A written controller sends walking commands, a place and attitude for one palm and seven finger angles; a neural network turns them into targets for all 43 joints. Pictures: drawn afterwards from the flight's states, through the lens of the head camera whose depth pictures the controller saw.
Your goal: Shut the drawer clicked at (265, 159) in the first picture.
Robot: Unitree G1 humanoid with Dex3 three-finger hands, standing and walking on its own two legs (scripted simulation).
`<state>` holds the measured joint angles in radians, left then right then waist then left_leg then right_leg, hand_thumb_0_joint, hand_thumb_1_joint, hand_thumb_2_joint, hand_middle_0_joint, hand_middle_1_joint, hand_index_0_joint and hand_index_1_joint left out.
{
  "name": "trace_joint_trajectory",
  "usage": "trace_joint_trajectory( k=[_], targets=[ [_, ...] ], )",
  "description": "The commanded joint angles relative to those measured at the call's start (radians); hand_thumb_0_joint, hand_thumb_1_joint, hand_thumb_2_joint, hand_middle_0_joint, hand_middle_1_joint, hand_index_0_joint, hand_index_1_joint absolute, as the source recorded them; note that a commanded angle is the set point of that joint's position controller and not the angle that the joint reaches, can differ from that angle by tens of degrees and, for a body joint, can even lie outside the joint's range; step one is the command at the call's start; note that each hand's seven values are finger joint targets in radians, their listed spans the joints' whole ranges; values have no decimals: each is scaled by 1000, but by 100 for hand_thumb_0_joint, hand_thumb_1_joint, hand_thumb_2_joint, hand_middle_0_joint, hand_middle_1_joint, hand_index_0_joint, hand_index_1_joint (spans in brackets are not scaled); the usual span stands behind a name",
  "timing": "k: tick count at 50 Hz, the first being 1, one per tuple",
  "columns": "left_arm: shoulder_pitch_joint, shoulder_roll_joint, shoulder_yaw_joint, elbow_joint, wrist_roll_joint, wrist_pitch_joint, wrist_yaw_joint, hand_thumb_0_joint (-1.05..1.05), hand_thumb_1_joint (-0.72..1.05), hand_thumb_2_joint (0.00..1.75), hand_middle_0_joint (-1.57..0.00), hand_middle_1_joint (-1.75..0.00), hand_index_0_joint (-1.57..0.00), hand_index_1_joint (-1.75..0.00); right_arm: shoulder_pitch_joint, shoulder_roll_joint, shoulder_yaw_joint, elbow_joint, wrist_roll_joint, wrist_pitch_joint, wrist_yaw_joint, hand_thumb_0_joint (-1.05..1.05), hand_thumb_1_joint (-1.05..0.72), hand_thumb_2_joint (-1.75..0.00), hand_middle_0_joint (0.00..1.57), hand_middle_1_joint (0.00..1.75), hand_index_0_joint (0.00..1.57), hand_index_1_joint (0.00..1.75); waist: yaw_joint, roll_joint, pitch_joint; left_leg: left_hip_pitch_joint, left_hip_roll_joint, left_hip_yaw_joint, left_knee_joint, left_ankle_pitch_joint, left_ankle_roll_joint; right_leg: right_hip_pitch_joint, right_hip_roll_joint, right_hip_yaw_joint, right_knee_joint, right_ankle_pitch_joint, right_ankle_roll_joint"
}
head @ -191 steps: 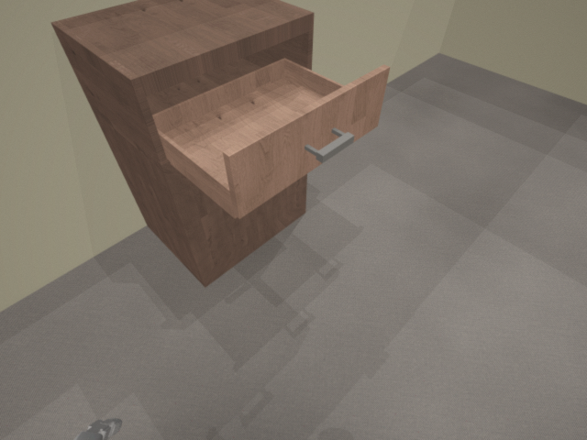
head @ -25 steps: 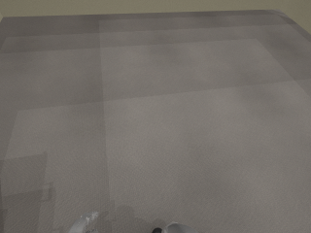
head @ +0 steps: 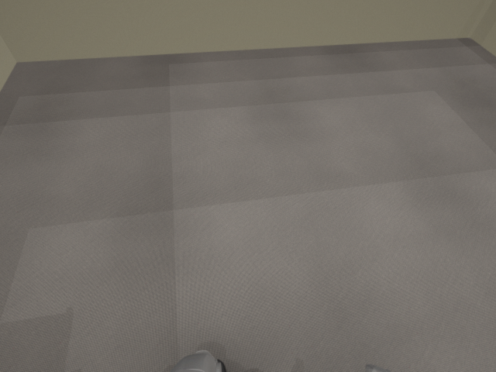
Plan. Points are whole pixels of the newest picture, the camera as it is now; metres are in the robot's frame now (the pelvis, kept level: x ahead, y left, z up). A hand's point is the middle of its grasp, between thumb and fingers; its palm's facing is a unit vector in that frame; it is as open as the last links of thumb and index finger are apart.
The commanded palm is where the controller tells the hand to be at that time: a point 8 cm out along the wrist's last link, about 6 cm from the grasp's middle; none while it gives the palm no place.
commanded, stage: walk to a spot facing it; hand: left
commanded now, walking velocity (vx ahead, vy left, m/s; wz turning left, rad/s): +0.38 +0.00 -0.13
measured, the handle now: out of the picture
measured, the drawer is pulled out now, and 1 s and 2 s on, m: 0.30 0.30 0.30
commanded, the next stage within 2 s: turn to face it in 0.60 s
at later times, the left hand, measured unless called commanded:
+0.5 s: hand (184, 272) +0.32 +0.17 -0.15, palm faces -0.16 -0.97 -0.20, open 7.4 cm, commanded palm none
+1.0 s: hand (207, 236) +0.42 +0.14 -0.18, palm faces +0.05 -0.99 -0.14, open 7.3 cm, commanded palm none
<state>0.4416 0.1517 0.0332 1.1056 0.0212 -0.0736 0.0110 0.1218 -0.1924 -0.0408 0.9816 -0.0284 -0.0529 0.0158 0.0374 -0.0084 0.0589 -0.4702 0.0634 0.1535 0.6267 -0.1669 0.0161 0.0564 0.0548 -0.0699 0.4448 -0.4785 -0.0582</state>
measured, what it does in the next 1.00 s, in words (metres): walks ahead: left foot, then right foot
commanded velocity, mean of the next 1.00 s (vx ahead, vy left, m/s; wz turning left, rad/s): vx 0.22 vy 0.00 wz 0.07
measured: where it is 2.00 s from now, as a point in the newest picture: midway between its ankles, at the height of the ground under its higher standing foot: (271, 324)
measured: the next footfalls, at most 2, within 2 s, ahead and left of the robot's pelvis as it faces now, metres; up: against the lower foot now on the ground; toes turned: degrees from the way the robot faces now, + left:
left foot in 0.02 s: +0.15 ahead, +0.10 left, +0.00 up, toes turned +9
right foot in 0.56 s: +0.37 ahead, -0.14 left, +0.00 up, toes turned -17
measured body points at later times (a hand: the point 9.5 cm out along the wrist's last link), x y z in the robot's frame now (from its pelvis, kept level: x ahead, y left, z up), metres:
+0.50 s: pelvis +0.22 -0.01 +0.01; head +0.25 -0.02 +0.46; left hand +0.33 +0.22 -0.13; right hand +0.10 -0.20 -0.14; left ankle +0.11 +0.09 -0.72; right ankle +0.32 -0.14 -0.69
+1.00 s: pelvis +0.40 -0.03 +0.01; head +0.41 -0.01 +0.45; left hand +0.42 +0.19 -0.16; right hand +0.44 -0.28 -0.13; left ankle +0.49 +0.06 -0.71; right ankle +0.33 -0.13 -0.72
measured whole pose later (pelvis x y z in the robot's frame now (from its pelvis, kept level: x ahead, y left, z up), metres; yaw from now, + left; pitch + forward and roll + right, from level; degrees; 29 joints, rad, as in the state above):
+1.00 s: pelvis +0.40 -0.03 +0.01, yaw +0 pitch -2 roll -2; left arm 0.26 0.16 0.05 1.05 0.03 -0.03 0.02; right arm 0.22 -0.18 -0.05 1.01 -0.02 0.00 0.01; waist 0.00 -0.02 0.06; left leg -0.44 0.10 0.14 0.69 -0.21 -0.02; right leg -0.10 -0.06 -0.29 0.55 -0.40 0.00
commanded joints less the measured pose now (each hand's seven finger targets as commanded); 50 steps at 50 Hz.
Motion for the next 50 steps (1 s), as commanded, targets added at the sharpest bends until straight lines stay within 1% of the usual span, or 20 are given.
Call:
trace_joint_trajectory(
  k=[1,2,4,6,10,16,21,24,26,27,28,29,31,33,37,41,46,48,49,50],
  targets=[
    [45,83,21,-74,-33,-19,-4,0,90,90,-20,-30,-20,-30,481,-256,-68,74,-19,-26,-32,0,-90,-90,20,30,20,30,-186,280,-322,818,421,-548,-185,318,242,-581,-5,3,863,11,31],
    [-7,115,30,-84,-23,-15,3,0,90,90,-20,-30,-20,-30,436,-232,-58,69,6,-15,-33,0,-90,-90,20,30,20,30,-164,165,-278,715,451,-590,-282,196,268,-629,-42,98,984,-62,12],
    [-102,94,31,-87,-9,3,-11,0,90,90,-20,-30,-20,-30,259,-115,-31,28,9,-25,-39,0,-90,-90,20,30,20,30,-108,79,-21,402,366,-427,-383,-26,184,-685,-140,105,958,100,29],
    [-62,44,34,-68,9,32,-24,0,90,90,-20,-30,-20,-30,212,-52,-11,36,4,-39,-43,0,-90,-90,20,30,20,30,-47,83,52,228,282,-270,-426,-38,122,-607,-163,100,885,175,46],
    [-19,4,39,-70,15,68,-28,0,90,90,-20,-30,-20,-30,200,-39,-24,38,9,-51,-43,0,-90,-90,20,30,20,30,2,103,31,193,223,-108,-473,-29,111,-616,-184,65,762,278,76],
    [-218,19,42,-130,14,70,-40,0,90,90,-20,-30,-20,-30,304,-56,-27,76,10,-49,-43,0,-90,-90,20,30,20,30,-50,121,68,362,221,-45,-479,66,111,-717,-201,-1,464,370,99],
    [-361,19,33,-168,10,55,-42,0,90,90,-20,-30,-20,-30,405,-59,-24,117,-2,-37,-43,0,-90,-90,20,30,20,30,-101,116,89,481,251,-2,-413,267,105,-686,-156,-58,260,318,66],
    [-313,39,36,-157,9,43,-40,0,90,90,-20,-30,-20,-30,393,-76,-25,126,-4,-30,-43,0,-90,-90,20,30,20,30,-64,121,45,507,262,32,-295,483,95,-550,-103,-92,181,248,27],
    [-106,74,49,-90,16,29,-34,0,90,90,-20,-30,-20,-30,358,-92,-25,123,5,-28,-43,0,-90,-90,20,30,20,30,36,86,-69,461,219,82,-33,641,54,-260,-46,-126,84,308,-1],
    [35,145,67,-46,21,15,-25,0,90,90,-20,-30,-20,-30,348,-72,-24,115,17,-29,-34,0,-90,-90,20,30,20,30,98,-8,-172,282,183,99,206,470,19,-3,-156,7,63,349,-43],
    [142,257,96,-22,16,6,-11,0,90,90,-20,-30,-20,-30,383,-12,-11,85,28,-37,-30,0,-90,-90,20,30,20,30,115,-257,-312,-13,29,109,525,-203,-33,263,-438,430,2,484,-159],
    [133,278,94,-20,-10,12,-3,0,90,90,-20,-30,-20,-30,327,-36,-15,57,30,-29,-34,0,-90,-90,20,30,20,30,94,-204,-294,-113,-4,-32,712,-410,-19,242,-510,549,-94,600,-214],
    [-28,207,76,-58,-11,12,3,0,90,90,-20,-30,-20,-30,233,-11,-19,60,22,-21,-32,0,-90,-90,20,30,20,30,58,-94,-111,-150,82,-113,752,-248,-15,-28,-456,386,-140,500,-168],
    [-125,128,47,-74,-7,5,7,0,90,90,-20,-30,-20,-30,251,15,-16,73,9,3,-34,0,-90,-90,20,30,20,30,-15,-34,-4,-76,118,-133,659,-182,-23,-256,-409,230,-190,482,-115],
    [-173,81,33,-86,3,-5,12,0,90,90,-20,-30,-20,-30,334,67,-11,98,7,42,-31,0,-90,-90,20,30,20,30,-87,-79,9,4,100,-99,468,-119,-55,-376,-339,18,-212,584,-73],
    [-179,103,28,-89,-1,1,9,0,90,90,-20,-30,-20,-30,249,56,-7,59,13,46,-17,0,-90,-90,20,30,20,30,-73,-122,13,2,80,-59,284,-33,-63,-323,-325,-77,-195,632,-53],
    [-148,152,49,-92,4,28,18,0,90,90,-20,-30,-20,-30,113,5,-14,-10,11,46,-6,0,-90,-90,20,30,20,30,-26,-127,12,-3,57,-24,117,-75,-51,-181,-381,-92,-82,713,-35],
    [-148,172,57,-103,2,39,20,0,90,90,-20,-30,-20,-30,135,-23,-21,-18,7,47,-6,0,-90,-90,20,30,20,30,-42,-98,-23,69,32,-13,40,-61,-37,-152,-388,-109,31,769,-18],
    [-155,176,61,-110,0,44,20,0,90,90,-20,-30,-20,-30,204,-55,-31,-10,4,47,-7,0,-90,-90,20,30,20,30,-74,-37,-61,176,18,-26,-36,19,-29,-177,-375,-129,164,738,8],
    [-150,165,64,-126,-11,50,17,0,90,90,-20,-30,-20,-30,287,-113,-48,0,-2,41,-12,0,-90,-90,20,30,20,30,-109,120,-126,320,71,-127,-122,301,13,-273,-305,-167,357,571,58]
  ],
)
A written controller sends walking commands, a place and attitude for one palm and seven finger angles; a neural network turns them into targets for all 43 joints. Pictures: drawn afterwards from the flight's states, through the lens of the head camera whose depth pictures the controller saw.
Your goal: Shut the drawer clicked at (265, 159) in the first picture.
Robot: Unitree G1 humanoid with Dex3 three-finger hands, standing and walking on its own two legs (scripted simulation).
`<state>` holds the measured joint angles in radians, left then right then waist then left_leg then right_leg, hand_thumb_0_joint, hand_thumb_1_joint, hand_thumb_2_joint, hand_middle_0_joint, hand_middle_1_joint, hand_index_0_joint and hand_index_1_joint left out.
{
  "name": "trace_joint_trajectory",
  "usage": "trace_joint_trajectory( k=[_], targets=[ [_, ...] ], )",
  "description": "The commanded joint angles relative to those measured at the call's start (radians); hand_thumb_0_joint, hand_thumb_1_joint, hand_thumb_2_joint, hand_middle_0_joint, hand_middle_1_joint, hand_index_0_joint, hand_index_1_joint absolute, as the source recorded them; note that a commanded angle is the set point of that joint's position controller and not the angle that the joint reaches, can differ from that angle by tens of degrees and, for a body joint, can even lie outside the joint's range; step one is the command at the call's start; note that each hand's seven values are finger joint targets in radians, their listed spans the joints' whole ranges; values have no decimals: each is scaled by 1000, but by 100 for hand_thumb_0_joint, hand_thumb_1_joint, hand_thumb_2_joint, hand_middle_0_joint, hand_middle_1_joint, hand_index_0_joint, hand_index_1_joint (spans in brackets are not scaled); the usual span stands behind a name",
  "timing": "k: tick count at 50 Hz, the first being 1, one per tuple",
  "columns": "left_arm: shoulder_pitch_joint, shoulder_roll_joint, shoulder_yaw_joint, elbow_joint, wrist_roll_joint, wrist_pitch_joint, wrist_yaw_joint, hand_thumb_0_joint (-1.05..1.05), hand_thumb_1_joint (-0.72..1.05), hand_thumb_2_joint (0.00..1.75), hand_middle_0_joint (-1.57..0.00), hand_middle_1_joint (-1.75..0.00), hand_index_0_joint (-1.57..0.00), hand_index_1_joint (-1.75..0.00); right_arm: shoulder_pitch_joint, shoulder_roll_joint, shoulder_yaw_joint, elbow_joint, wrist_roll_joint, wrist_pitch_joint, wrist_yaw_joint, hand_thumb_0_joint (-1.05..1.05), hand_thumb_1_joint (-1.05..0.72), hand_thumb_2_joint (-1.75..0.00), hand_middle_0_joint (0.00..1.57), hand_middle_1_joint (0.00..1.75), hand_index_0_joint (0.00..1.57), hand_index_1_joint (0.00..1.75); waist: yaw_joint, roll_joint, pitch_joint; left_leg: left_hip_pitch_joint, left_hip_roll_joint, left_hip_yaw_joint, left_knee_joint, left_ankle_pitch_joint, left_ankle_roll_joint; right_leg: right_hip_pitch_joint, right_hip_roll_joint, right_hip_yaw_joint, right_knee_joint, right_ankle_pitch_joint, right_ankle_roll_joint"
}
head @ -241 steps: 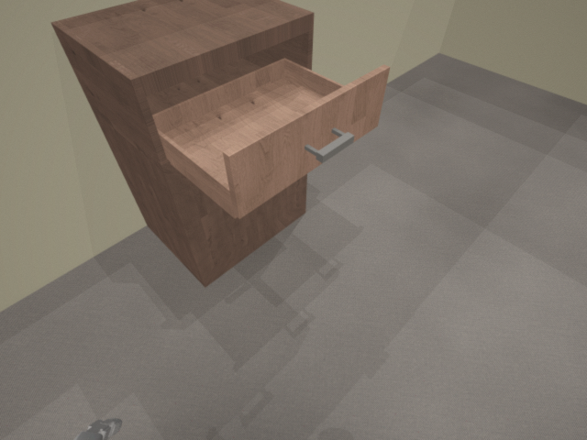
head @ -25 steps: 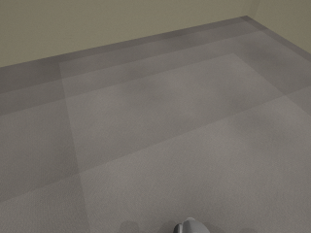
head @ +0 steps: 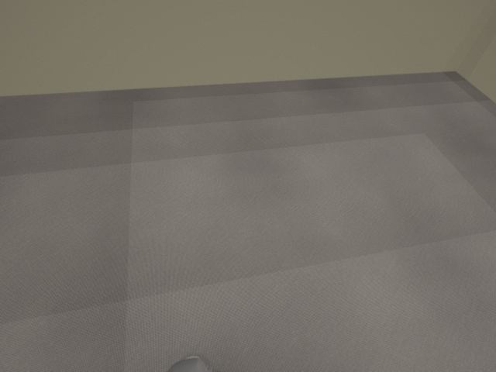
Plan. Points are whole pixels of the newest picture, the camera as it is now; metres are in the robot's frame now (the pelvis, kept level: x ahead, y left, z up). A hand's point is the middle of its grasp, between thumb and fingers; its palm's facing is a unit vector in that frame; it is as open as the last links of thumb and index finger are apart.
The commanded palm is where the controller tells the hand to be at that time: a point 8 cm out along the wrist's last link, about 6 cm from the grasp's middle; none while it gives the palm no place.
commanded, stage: turn to face it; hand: left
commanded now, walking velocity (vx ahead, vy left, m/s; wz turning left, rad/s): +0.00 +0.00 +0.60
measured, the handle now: out of the picture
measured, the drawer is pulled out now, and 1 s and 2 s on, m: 0.30 0.30 0.30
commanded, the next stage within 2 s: none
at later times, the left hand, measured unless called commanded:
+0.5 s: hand out of the picture +0.09 +0.21 -0.14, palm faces +0.28 -0.92 -0.27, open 7.4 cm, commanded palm none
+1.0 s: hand out of the picture -0.09 +0.16 -0.18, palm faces +0.59 -0.77 -0.25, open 7.4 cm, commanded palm none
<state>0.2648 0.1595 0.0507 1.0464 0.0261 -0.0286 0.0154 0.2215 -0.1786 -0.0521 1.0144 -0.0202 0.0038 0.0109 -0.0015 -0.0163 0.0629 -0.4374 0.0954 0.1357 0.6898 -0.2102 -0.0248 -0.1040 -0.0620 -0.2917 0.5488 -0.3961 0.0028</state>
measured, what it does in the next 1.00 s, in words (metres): steps on the spot, turning left: left foot, then right foot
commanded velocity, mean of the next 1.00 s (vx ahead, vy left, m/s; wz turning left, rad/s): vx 0.00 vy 0.00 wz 0.60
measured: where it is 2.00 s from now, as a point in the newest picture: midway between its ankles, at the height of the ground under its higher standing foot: outside the picture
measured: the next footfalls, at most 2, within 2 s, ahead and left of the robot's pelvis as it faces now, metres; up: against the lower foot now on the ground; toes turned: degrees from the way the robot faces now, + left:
left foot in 0.02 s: +0.13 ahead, +0.10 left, +0.00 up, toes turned +9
right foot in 0.54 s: +0.07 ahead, -0.15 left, +0.00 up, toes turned +16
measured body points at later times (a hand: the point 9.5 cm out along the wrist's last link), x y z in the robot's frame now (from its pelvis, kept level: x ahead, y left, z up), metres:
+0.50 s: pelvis +0.02 -0.02 +0.01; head +0.06 -0.02 +0.45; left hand +0.08 +0.26 -0.12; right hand +0.15 -0.24 -0.14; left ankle +0.09 +0.09 -0.73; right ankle +0.03 -0.16 -0.70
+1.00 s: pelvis +0.01 -0.02 -0.01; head +0.06 +0.02 +0.44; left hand -0.12 +0.20 -0.16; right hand +0.27 -0.17 -0.13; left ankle -0.06 +0.07 -0.73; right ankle +0.04 -0.16 -0.72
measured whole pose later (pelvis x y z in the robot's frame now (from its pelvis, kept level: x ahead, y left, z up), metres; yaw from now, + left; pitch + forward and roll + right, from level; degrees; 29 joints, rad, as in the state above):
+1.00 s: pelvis +0.01 -0.02 -0.01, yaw +35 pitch +1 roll +1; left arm 0.29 0.24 0.06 0.92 0.02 0.03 0.01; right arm 0.10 -0.25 -0.07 0.89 -0.01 0.04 0.03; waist 0.03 -0.05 0.12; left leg -0.30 0.01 0.09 0.61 -0.30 -0.01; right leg -0.27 -0.20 -0.24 0.78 -0.47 0.06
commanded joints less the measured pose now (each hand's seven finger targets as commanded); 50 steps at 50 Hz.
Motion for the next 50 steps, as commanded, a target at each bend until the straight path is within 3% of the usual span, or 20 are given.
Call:
trace_joint_trajectory(
  k=[1,2,3,6,12,19,25,26,27,28,29,31,35,39,44,46,47,48,49,50],
  targets=[
    [55,104,38,-104,-34,11,8,0,90,90,-20,-30,-20,-30,236,-227,-52,-40,-12,-22,-14,0,-90,-90,20,30,20,30,-70,411,-171,436,296,-448,-252,801,202,-359,-29,51,525,-154,78],
    [14,117,31,-132,-22,21,16,0,90,90,-20,-30,-20,-30,244,-251,-50,-27,3,-10,-22,0,-90,-90,20,30,20,30,-79,348,-221,413,363,-511,-295,749,277,-373,-4,193,677,-324,68],
    [-20,114,36,-137,-16,30,19,0,90,90,-20,-30,-20,-30,176,-223,-50,-40,3,-7,-26,0,-90,-90,20,30,20,30,-58,243,-175,339,321,-474,-342,426,263,-409,-32,240,708,-249,59],
    [-43,115,49,-125,-5,43,4,0,90,90,-20,-30,-20,-30,15,-174,-36,-103,-2,-10,-34,0,-90,-90,20,30,20,30,-14,168,-86,170,204,-403,-399,131,182,-426,-58,279,691,-41,74],
    [-35,109,51,-148,-8,60,5,0,90,90,-20,-30,-20,-30,7,-193,-54,-126,-1,-8,-29,0,-90,-90,20,30,20,30,-19,91,-162,232,152,-399,-408,69,192,-395,-28,280,513,-1,89],
    [-104,119,50,-212,-9,59,10,0,90,90,-20,-30,-20,-30,23,-214,-75,-133,-5,9,-21,0,-90,-90,20,30,20,30,-40,160,-140,249,127,-502,-389,80,203,-368,10,292,337,-50,88],
    [61,149,58,-195,-20,57,17,0,90,90,-20,-30,-20,-30,-72,-216,-88,-183,-3,32,-12,0,-90,-90,20,30,20,30,37,154,-151,27,27,-503,-359,-47,120,-6,53,254,-70,66,46],
    [107,198,69,-190,-11,51,22,0,90,90,-20,-30,-20,-30,-85,-174,-86,-194,5,38,-8,0,-90,-90,20,30,20,30,61,35,-146,-99,-56,-428,-218,-154,59,104,-53,343,-245,42,4],
    [82,304,86,-214,11,45,28,0,90,90,-20,-30,-20,-30,-68,-95,-77,-215,14,38,-8,0,-90,-90,20,30,20,30,61,-294,-104,-280,-202,-213,93,-286,-26,106,-355,677,-393,-143,-108],
    [-31,307,69,-255,0,51,33,0,90,90,-20,-30,-20,-30,-93,-157,-88,-225,-3,37,-6,0,-90,-90,20,30,20,30,39,-250,-32,-249,-154,-210,320,-329,-19,-122,-452,691,-408,-119,-151],
    [-136,268,63,-285,-1,45,36,0,90,90,-20,-30,-20,-30,-55,-173,-91,-218,-5,45,1,0,-90,-90,20,30,20,30,-18,-147,-22,-184,-124,-234,438,-256,-12,-227,-416,582,-404,-81,-150],
    [-182,206,43,-282,-6,29,26,0,90,90,-20,-30,-20,-30,-28,-145,-83,-167,-7,55,11,0,-90,-90,20,30,20,30,-53,-136,33,-187,-96,-190,546,-160,-29,-207,-273,402,-306,186,-91],
    [-37,196,37,-236,-4,13,25,0,90,90,-20,-30,-20,-30,-47,-124,-64,-168,1,49,15,0,-90,-90,20,30,20,30,-3,-139,-37,-212,-77,-129,461,-152,-61,37,-251,270,-176,630,-90],
    [58,232,46,-198,1,22,22,0,90,90,-20,-30,-20,-30,-142,-120,-49,-195,4,51,14,0,-90,-90,20,30,20,30,48,-169,-53,-166,-66,-84,311,-206,-62,108,-282,240,-137,729,-101],
    [63,267,58,-190,5,34,17,0,90,90,-20,-30,-20,-30,-170,-120,-33,-205,10,38,15,0,-90,-90,20,30,20,30,65,-240,-78,-6,-78,-17,61,-222,-31,94,-302,194,-71,784,-91],
    [39,279,63,-192,0,35,15,0,90,90,-20,-30,-20,-30,-105,-138,-35,-193,9,28,10,0,-90,-90,20,30,20,30,28,-229,-126,99,-97,5,-101,-130,-17,94,-294,145,19,805,-62],
    [28,276,64,-194,-8,36,12,0,90,90,-20,-30,-20,-30,-44,-166,-44,-177,5,22,8,0,-90,-90,20,30,20,30,-8,-181,-160,231,-99,-4,-226,2,-4,38,-275,113,128,759,-25],
    [26,250,59,-212,-17,37,7,0,90,90,-20,-30,-20,-30,36,-247,-65,-160,0,11,4,0,-90,-90,20,30,20,30,-54,-8,-236,472,17,-144,-280,272,51,-156,-222,86,329,547,30],
    [-27,178,38,-260,-22,36,-1,0,90,90,-20,-30,-20,-30,106,-358,-94,-149,6,6,-3,0,-90,-90,20,30,20,30,-99,315,-257,627,293,-488,-263,762,177,-468,-74,115,543,-222,102],
    [-71,181,37,-279,-15,53,9,0,90,90,-20,-30,-20,-30,145,-362,-90,-123,16,16,-7,0,-90,-90,20,30,20,30,-102,252,-261,586,338,-465,-243,879,252,-497,-80,226,620,-283,94]
  ],
)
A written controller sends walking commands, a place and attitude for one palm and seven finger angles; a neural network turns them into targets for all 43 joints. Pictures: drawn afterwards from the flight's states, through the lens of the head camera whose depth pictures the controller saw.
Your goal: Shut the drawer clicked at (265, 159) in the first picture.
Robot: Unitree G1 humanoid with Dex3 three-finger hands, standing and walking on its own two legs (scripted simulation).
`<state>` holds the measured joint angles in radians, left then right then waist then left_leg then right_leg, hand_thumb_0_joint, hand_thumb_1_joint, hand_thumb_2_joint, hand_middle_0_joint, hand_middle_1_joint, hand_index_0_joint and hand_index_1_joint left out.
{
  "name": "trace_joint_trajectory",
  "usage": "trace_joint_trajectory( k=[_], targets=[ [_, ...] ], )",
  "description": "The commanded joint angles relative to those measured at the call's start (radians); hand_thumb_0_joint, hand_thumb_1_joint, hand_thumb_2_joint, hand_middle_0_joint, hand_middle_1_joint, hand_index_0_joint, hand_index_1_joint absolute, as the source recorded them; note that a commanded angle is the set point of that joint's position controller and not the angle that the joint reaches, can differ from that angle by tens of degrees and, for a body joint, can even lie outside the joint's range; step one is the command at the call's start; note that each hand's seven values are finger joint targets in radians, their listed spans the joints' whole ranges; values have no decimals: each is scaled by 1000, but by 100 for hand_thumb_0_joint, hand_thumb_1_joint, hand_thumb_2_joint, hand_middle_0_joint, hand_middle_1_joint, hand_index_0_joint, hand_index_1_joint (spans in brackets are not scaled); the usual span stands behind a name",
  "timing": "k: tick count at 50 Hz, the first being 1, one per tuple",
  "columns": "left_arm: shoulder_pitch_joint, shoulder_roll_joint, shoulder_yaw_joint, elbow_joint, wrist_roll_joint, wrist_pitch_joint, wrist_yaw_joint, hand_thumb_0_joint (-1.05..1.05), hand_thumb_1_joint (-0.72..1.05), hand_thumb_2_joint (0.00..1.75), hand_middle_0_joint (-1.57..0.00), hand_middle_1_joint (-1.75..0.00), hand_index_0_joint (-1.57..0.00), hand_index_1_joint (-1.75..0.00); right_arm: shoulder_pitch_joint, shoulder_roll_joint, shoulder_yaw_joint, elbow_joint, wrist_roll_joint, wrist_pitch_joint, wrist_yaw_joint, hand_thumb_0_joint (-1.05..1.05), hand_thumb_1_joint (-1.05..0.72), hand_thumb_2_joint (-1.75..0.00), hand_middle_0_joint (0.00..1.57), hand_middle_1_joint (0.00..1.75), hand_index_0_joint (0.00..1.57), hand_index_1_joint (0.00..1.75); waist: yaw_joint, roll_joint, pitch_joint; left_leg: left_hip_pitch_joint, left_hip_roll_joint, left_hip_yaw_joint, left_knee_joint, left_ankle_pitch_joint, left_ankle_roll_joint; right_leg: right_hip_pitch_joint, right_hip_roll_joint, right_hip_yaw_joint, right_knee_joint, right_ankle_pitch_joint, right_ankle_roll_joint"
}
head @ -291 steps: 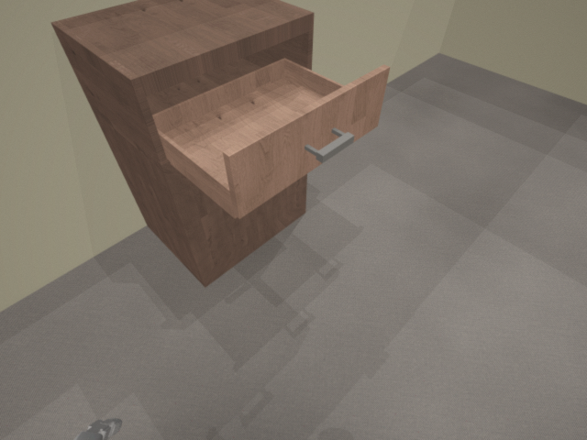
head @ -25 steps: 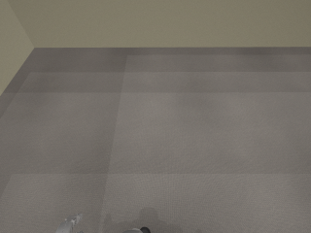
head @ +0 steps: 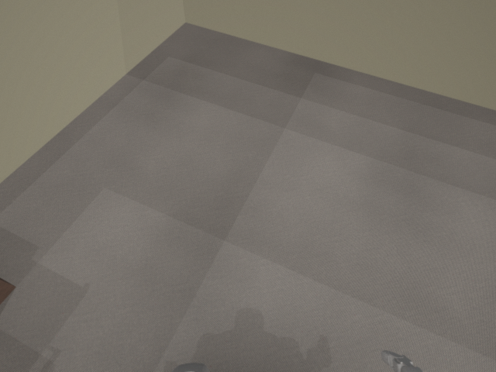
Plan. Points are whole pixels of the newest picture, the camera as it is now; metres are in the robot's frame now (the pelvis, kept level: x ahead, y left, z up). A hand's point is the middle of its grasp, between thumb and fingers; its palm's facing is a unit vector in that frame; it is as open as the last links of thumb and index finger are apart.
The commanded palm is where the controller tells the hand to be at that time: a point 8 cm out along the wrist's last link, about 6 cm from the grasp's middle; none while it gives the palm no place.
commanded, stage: turn to face it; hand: left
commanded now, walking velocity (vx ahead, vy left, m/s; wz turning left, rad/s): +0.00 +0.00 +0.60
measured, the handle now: out of the picture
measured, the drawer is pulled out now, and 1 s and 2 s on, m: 0.30 0.30 0.30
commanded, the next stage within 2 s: take the last steps up to it in 1.86 s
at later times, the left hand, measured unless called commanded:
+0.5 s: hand out of the picture +0.07 +0.19 -0.12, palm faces +0.27 -0.91 -0.30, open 7.4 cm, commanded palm none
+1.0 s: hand out of the picture -0.10 +0.23 -0.16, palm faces +0.59 -0.77 -0.24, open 7.4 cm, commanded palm none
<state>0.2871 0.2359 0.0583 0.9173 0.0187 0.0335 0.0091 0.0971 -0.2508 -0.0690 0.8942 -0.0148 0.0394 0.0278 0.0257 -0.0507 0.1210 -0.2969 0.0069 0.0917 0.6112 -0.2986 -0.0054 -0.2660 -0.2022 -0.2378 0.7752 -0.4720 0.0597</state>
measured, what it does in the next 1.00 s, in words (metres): steps on the spot, turning left: right foot, then left foot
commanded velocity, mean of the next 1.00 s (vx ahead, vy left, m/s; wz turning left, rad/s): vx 0.00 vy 0.00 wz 0.60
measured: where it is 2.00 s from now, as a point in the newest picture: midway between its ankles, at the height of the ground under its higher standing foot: outside the picture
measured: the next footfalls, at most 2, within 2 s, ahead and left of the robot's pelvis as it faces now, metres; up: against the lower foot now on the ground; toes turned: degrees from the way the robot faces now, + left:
right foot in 0.38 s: +0.07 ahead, -0.13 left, +0.00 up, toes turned +10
left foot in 0.82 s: -0.02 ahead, +0.12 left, +0.00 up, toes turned +35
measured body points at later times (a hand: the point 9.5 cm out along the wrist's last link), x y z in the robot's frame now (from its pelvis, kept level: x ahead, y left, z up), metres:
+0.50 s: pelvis +0.01 -0.03 +0.01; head +0.05 -0.06 +0.46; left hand +0.05 +0.24 -0.10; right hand +0.15 -0.27 -0.15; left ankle -0.04 +0.09 -0.65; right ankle +0.03 -0.13 -0.72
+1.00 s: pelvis -0.02 +0.02 +0.02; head -0.01 +0.07 +0.46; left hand -0.13 +0.27 -0.14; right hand +0.21 -0.14 -0.10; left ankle -0.06 +0.09 -0.72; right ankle +0.04 -0.13 -0.63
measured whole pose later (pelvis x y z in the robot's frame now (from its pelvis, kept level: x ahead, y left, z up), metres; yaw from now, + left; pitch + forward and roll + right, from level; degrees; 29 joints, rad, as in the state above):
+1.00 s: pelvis -0.02 +0.02 +0.02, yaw +34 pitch +0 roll -1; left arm 0.21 0.28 0.08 0.92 0.02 0.07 0.01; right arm 0.15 -0.22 -0.04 0.89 -0.01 0.02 0.00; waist 0.01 -0.05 0.09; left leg -0.27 -0.02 0.02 0.54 -0.27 0.06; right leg -0.48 -0.11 -0.05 1.16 -0.43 0.10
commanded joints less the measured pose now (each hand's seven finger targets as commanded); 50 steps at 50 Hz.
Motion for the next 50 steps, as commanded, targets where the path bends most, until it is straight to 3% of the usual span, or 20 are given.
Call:
trace_joint_trajectory(
  k=[1,2,5,12,17,18,20,21,22,24,26,36,39,40,41,42,43,44,46,50],
  targets=[
    [-120,105,32,-146,-4,-2,17,0,90,90,-20,-30,-20,-30,229,-250,-63,-4,4,-20,-32,0,-90,-90,20,30,20,30,-118,231,-252,361,384,-360,-181,851,231,-340,45,191,420,-150,36],
    [-127,98,37,-130,-6,-1,16,0,90,90,-20,-30,-20,-30,167,-225,-58,-21,-1,-23,-42,0,-90,-90,20,30,20,30,-99,286,-218,298,329,-351,-190,766,214,-341,47,208,426,-94,42],
    [-73,106,40,-93,-5,2,2,0,90,90,-20,-30,-20,-30,28,-178,-36,-63,-5,-27,-43,0,-90,-90,20,30,20,30,-36,226,-150,155,224,-263,-221,581,158,-265,73,216,371,32,47],
    [-130,88,32,-130,-8,3,6,0,90,90,-20,-30,-20,-30,60,-195,-47,-65,-9,-21,-37,0,-90,-90,20,30,20,30,-51,191,-148,118,213,-379,-235,443,180,-185,129,220,129,41,47],
    [-49,94,32,-131,-15,-21,11,0,90,90,-20,-30,-20,-30,23,-188,-57,-80,-4,-14,-34,0,-90,-90,20,30,20,30,-6,194,-199,38,153,-423,-116,475,136,55,181,198,-225,189,30],
    [-9,122,38,-123,-12,-33,14,0,90,90,-20,-30,-20,-30,24,-167,-55,-85,3,-16,-32,0,-90,-90,20,30,20,30,18,131,-217,-25,101,-390,-44,364,86,168,138,220,-376,300,26],
    [18,276,62,-131,9,-44,26,0,90,90,-20,-30,-20,-30,43,-78,-44,-122,7,-17,-25,0,-90,-90,20,30,20,30,31,-277,-226,-307,-95,-149,372,-331,-42,286,-306,620,-471,587,-166],
    [2,249,53,-137,4,-39,28,0,90,90,-20,-30,-20,-30,45,-112,-52,-114,1,-9,-25,0,-90,-90,20,30,20,30,22,-155,-206,-283,-45,-198,537,-309,-31,188,-298,550,-455,552,-212],
    [-67,192,46,-145,1,-46,32,0,90,90,-20,-30,-20,-30,61,-113,-54,-84,-5,2,-20,0,-90,-90,20,30,20,30,-12,-196,-166,-290,-15,-218,604,-240,-34,126,-239,489,-478,486,-190],
    [-152,148,27,-169,-1,-39,29,0,90,90,-20,-30,-20,-30,91,-102,-55,-51,-4,13,-7,0,-90,-90,20,30,20,30,-55,-110,-109,-289,10,-163,672,-120,-54,90,-146,337,-448,475,-156],
    [-120,133,21,-160,1,-46,26,0,90,90,-20,-30,-20,-30,81,-82,-45,-42,-4,16,1,0,-90,-90,20,30,20,30,-43,-113,-97,-287,13,-123,643,-79,-69,113,-117,240,-428,579,-146],
    [-15,207,49,-99,14,-26,22,0,90,90,-20,-30,-20,-30,-13,-53,-18,-70,7,4,3,0,-90,-90,20,30,20,30,25,-181,-138,-131,25,5,192,-151,-57,189,-184,140,-352,642,-170],
    [-27,202,55,-86,4,-19,17,0,90,90,-20,-30,-20,-30,70,-78,-22,-54,5,-12,-1,0,-90,-90,20,30,20,30,-18,-121,-194,49,6,25,-84,26,-38,153,-160,70,-194,626,-101],
    [-26,184,52,-93,-6,-14,14,0,90,90,-20,-30,-20,-30,150,-131,-35,-35,2,-23,-2,0,-90,-90,20,30,20,30,-66,17,-253,222,50,-49,-204,204,-15,48,-125,42,-20,531,-53],
    [-46,113,39,-137,-15,-11,5,0,90,90,-20,-30,-20,-30,216,-256,-68,-32,-4,-32,-11,0,-90,-90,20,30,20,30,-105,353,-261,386,335,-437,-236,605,110,-281,37,27,215,-70,39],
    [-112,99,25,-165,-6,-1,13,0,90,90,-20,-30,-20,-30,276,-293,-74,-5,7,-23,-20,0,-90,-90,20,30,20,30,-127,349,-278,371,425,-495,-215,848,207,-340,69,147,339,-232,42],
    [-125,109,28,-162,-3,4,13,0,90,90,-20,-30,-20,-30,258,-265,-64,-4,2,-22,-27,0,-90,-90,20,30,20,30,-110,255,-250,335,409,-420,-208,794,223,-344,44,188,400,-165,30],
    [-135,98,33,-141,-1,7,16,0,90,90,-20,-30,-20,-30,217,-228,-55,-13,-1,-27,-38,0,-90,-90,20,30,20,30,-98,317,-234,286,339,-397,-216,733,194,-348,45,213,421,-102,35],
    [-126,118,38,-106,-3,5,8,0,90,90,-20,-30,-20,-30,117,-179,-35,-42,-2,-29,-46,0,-90,-90,20,30,20,30,-59,243,-167,206,257,-329,-231,641,159,-326,57,236,447,25,43],
    [-96,114,37,-83,-4,6,4,0,90,90,-20,-30,-20,-30,101,-173,-31,-52,0,-36,-46,0,-90,-90,20,30,20,30,-38,154,-165,179,210,-319,-267,532,151,-276,84,235,382,103,53]
  ],
)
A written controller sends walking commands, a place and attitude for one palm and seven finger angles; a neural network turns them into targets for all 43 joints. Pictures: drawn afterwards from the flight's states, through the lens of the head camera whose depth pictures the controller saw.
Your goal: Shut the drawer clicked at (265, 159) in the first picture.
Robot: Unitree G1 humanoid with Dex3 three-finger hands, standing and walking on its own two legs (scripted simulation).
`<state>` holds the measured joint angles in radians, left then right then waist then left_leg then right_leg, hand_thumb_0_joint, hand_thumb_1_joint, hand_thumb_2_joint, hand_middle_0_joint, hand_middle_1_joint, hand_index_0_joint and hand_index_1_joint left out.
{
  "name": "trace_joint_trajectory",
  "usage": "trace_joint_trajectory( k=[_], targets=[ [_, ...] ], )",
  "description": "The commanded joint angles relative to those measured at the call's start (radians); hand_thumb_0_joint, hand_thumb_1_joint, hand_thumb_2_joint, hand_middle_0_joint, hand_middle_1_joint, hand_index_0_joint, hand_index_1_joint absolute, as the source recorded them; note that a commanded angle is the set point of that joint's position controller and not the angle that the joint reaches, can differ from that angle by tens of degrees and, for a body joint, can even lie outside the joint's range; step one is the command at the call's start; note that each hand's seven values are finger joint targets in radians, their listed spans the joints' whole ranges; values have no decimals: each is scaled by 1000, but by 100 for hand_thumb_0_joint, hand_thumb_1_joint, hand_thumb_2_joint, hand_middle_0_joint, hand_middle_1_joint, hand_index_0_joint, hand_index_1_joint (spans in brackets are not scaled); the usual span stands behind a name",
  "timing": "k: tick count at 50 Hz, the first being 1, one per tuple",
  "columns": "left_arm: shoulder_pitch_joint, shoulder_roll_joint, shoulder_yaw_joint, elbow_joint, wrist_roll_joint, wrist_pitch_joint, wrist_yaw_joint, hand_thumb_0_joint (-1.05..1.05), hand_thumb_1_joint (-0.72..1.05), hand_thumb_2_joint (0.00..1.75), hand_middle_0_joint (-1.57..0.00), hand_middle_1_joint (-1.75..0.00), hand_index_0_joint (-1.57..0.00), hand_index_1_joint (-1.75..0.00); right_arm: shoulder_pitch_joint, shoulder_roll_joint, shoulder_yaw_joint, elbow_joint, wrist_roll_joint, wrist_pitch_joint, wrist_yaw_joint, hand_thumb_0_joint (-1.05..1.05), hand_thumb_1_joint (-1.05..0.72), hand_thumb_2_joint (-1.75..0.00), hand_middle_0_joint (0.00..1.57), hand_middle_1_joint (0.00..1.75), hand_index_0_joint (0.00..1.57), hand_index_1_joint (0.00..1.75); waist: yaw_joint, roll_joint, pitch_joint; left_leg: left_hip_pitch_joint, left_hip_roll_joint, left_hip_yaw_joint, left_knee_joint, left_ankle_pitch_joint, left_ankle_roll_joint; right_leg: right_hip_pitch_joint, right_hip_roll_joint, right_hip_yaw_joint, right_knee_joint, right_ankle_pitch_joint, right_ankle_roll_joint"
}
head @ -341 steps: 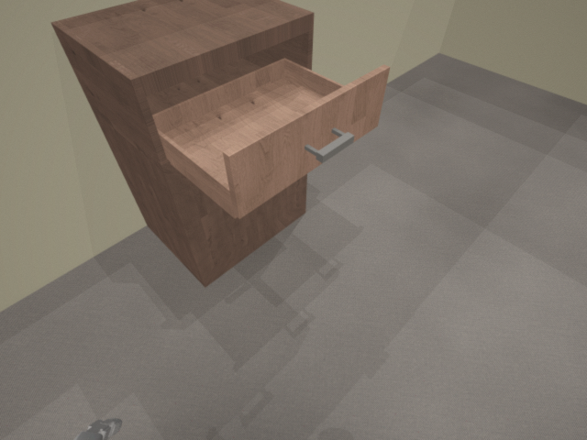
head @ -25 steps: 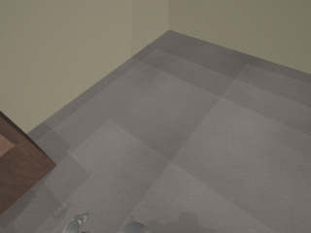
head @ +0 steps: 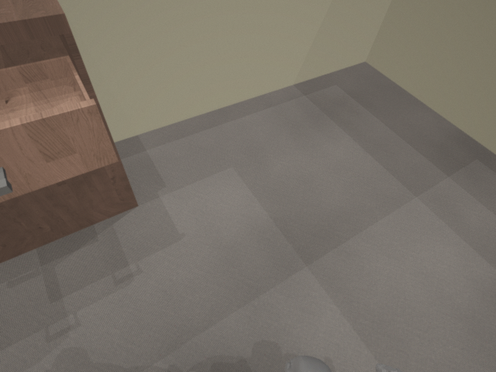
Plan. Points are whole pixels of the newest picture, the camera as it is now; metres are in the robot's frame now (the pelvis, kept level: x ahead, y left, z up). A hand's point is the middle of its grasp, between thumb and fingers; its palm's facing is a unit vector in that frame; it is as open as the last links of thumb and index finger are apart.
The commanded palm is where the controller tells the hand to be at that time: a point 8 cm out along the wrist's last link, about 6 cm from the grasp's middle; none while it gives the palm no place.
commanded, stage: turn to face it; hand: left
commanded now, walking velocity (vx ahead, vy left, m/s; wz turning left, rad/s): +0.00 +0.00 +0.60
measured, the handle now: out of the picture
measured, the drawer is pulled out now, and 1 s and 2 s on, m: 0.30 0.30 0.30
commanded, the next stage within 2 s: take the last steps up to it in 0.86 s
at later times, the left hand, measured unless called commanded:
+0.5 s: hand out of the picture +0.03 +0.17 -0.13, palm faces +0.28 -0.91 -0.31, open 7.4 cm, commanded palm none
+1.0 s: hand out of the picture -0.15 +0.18 -0.18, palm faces +0.56 -0.79 -0.24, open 7.4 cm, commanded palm none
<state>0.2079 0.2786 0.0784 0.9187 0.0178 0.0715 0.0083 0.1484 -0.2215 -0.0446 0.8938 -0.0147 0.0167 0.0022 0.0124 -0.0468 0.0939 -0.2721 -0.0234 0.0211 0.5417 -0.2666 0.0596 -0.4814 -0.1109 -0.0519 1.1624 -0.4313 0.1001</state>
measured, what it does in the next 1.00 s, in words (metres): steps on the spot, turning left: right foot, then left foot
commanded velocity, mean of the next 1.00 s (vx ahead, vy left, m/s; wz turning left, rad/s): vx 0.02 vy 0.00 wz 0.44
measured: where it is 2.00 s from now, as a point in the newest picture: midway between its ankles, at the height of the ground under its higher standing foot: outside the picture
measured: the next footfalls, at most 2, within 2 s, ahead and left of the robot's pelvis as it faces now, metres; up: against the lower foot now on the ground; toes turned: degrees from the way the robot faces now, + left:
right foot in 0.38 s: +0.04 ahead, -0.15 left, +0.00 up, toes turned +13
left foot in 0.84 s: -0.07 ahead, +0.09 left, +0.00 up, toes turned +32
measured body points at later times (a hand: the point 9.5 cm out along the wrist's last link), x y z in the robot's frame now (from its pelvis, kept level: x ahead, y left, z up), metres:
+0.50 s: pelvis -0.02 -0.06 +0.00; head +0.01 -0.09 +0.45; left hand +0.02 +0.22 -0.11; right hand +0.09 -0.30 -0.16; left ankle -0.04 +0.07 -0.66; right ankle +0.00 -0.16 -0.74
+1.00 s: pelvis -0.05 -0.01 +0.00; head -0.04 +0.03 +0.45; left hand -0.18 +0.22 -0.16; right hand +0.19 -0.15 -0.12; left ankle -0.11 +0.06 -0.74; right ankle +0.00 -0.16 -0.66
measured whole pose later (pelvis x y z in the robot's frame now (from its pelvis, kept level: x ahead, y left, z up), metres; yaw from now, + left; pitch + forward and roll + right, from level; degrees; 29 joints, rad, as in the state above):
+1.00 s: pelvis -0.05 -0.01 +0.00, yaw +31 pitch -1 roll -1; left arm 0.27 0.26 0.06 0.99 0.01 0.07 0.02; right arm 0.11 -0.19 -0.02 0.92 -0.02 0.01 -0.01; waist 0.04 -0.04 0.09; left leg -0.20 -0.01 0.02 0.52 -0.30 0.04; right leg -0.41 -0.10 -0.06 1.05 -0.49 0.07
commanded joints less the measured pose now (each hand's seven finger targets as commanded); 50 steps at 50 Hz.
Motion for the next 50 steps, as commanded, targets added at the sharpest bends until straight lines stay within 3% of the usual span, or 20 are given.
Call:
trace_joint_trajectory(
  k=[1,9,14,17,18,19,20,21,22,24,25,31,36,38,40,41,42,43,46,50],
  targets=[
    [-22,69,17,-87,-3,-30,7,0,90,90,-20,-30,-20,-30,56,-201,-57,-49,-1,-12,-19,0,-90,-90,20,30,20,30,-26,144,-128,145,239,-266,-209,452,89,-56,-3,52,-25,68,15],
    [-119,64,13,-136,-6,-36,14,0,90,90,-20,-30,-20,-30,109,-205,-71,-35,-7,-1,-16,0,-90,-90,20,30,20,30,-62,182,-127,157,236,-427,-208,335,125,-32,40,76,-230,1,8],
    [-77,47,6,-143,-16,-45,20,0,90,90,-20,-30,-20,-30,82,-211,-79,-44,-10,9,-14,0,-90,-90,20,30,20,30,-41,208,-163,88,198,-480,-160,404,114,137,94,64,-440,-6,-16],
    [31,68,14,-116,-20,-55,27,0,90,90,-20,-30,-20,-30,39,-188,-80,-57,0,15,-9,0,-90,-90,20,30,20,30,13,165,-183,-71,130,-467,-96,253,48,387,93,56,-728,182,-34],
    [64,122,27,-113,-10,-63,32,0,90,90,-20,-30,-20,-30,51,-139,-76,-64,9,16,-4,0,-90,-90,20,30,20,30,29,14,-196,-213,50,-382,20,42,-17,526,-43,173,-865,154,-75],
    [47,217,42,-126,8,-69,37,0,90,90,-20,-30,-20,-30,67,-80,-68,-86,14,15,-4,0,-90,-90,20,30,20,30,30,-270,-174,-392,-94,-152,287,-259,-104,566,-333,466,-942,147,-190],
    [22,209,30,-142,0,-60,40,0,90,90,-20,-30,-20,-30,37,-144,-82,-86,-3,20,-4,0,-90,-90,20,30,20,30,26,-169,-132,-340,-50,-147,485,-314,-98,367,-398,446,-939,180,-250],
    [-54,157,22,-158,-2,-63,40,0,90,90,-20,-30,-20,-30,64,-145,-86,-62,-9,34,4,0,-90,-90,20,30,20,30,-21,-103,-89,-311,-25,-169,601,-219,-95,259,-323,346,-955,88,-239],
    [-104,134,18,-165,-4,-66,37,0,90,90,-20,-30,-20,-30,81,-130,-87,-40,-11,44,10,0,-90,-90,20,30,20,30,-43,-132,-56,-301,-9,-142,662,-176,-104,214,-268,290,-955,83,-212],
    [-134,86,-1,-164,-6,-71,31,0,90,90,-20,-30,-20,-30,124,-121,-82,-11,-10,49,21,0,-90,-90,20,30,20,30,-75,-109,-21,-305,12,-98,731,-77,-121,211,-187,129,-906,226,-177],
    [-103,78,-2,-156,-5,-76,29,0,90,90,-20,-30,-20,-30,119,-108,-78,-8,-10,49,23,0,-90,-90,20,30,20,30,-62,-114,-13,-314,16,-79,738,-57,-129,234,-175,86,-889,291,-171],
    [65,113,10,-92,5,-77,30,0,90,90,-20,-30,-20,-30,-5,-95,-58,-34,-5,49,21,0,-90,-90,20,30,20,30,17,-122,-37,-312,49,-29,554,-127,-146,376,-226,61,-838,463,-215],
    [116,151,22,-57,16,-70,26,0,90,90,-20,-30,-20,-30,-54,-67,-34,-43,6,29,16,0,-90,-90,20,30,20,30,48,-181,-100,-159,28,44,264,-205,-123,419,-240,19,-749,692,-228],
    [115,160,25,-43,15,-68,24,0,90,90,-20,-30,-20,-30,-24,-66,-28,-34,9,20,10,0,-90,-90,20,30,20,30,34,-191,-135,-82,7,70,141,-162,-109,432,-232,-3,-696,757,-208],
    [80,145,26,-37,2,-62,24,0,90,90,-20,-30,-20,-30,68,-92,-30,-5,7,5,6,0,-90,-90,20,30,20,30,-23,-135,-181,106,17,64,-120,65,-92,369,-195,-64,-570,679,-137],
    [93,104,18,-51,-9,-57,21,0,90,90,-20,-30,-20,-30,115,-173,-46,5,0,-9,4,0,-90,-90,20,30,20,30,-50,61,-236,299,153,-71,-184,292,-54,209,-134,-113,-397,447,-82],
    [84,31,-7,-83,-12,-53,16,0,90,90,-20,-30,-20,-30,159,-271,-69,7,0,-12,-5,0,-90,-90,20,30,20,30,-71,349,-250,416,405,-386,-163,776,72,-64,-8,-98,-217,-178,-14],
    [44,44,-12,-83,-7,-39,26,0,90,90,-20,-30,-20,-30,184,-279,-65,24,2,2,-12,0,-90,-90,20,30,20,30,-84,274,-250,344,444,-340,-131,885,149,-25,-13,4,-133,-245,-31],
    [18,48,-6,-33,-5,-33,22,0,90,90,-20,-30,-20,-30,59,-182,-36,11,-5,-4,-35,0,-90,-90,20,30,20,30,-41,269,-121,225,313,-211,-143,825,121,-37,-17,41,-52,-91,-22],
    [63,30,-12,8,-6,-39,6,0,90,90,-20,-30,-20,-30,45,-155,-22,10,-2,-19,-33,0,-90,-90,20,30,20,30,-15,203,-122,229,252,-149,-181,684,99,9,10,12,-99,1,-14]
  ],
)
